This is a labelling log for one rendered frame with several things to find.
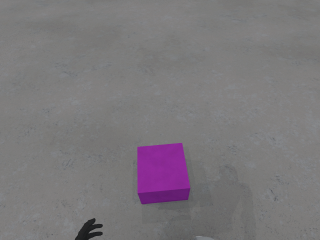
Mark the robot left hand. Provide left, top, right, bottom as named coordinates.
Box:
left=75, top=218, right=103, bottom=240

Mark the carton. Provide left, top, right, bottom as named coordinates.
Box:
left=137, top=143, right=190, bottom=204

